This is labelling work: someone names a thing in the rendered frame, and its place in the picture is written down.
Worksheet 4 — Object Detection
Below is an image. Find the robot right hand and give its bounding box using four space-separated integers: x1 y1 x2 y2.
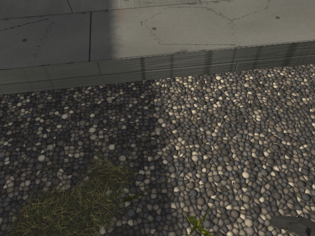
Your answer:
271 215 315 236

